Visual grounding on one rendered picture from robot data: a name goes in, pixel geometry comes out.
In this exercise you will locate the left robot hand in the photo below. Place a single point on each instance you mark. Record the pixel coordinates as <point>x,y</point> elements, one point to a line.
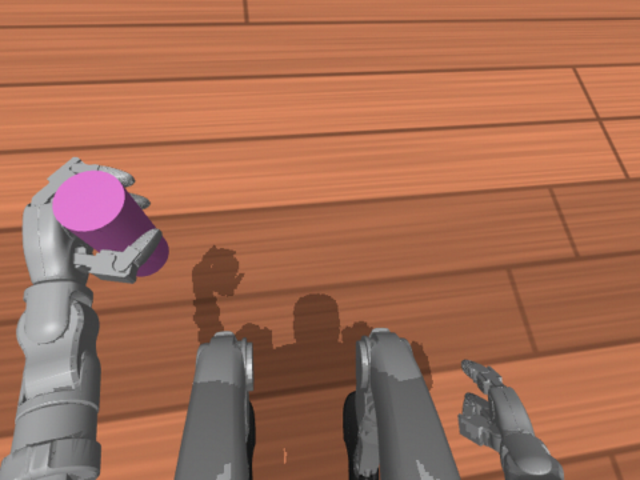
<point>53,252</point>

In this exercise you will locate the can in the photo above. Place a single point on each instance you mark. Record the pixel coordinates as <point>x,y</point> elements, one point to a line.
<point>97,208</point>

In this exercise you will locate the right robot foot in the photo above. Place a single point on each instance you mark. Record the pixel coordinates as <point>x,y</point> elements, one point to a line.
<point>350,433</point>

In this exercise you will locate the left robot arm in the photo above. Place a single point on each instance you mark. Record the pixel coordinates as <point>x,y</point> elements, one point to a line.
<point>56,419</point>

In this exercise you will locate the right robot arm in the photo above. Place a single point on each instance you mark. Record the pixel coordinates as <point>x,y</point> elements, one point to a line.
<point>525,457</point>

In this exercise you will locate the right robot hand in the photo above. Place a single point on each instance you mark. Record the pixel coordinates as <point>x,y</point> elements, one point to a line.
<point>488,422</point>

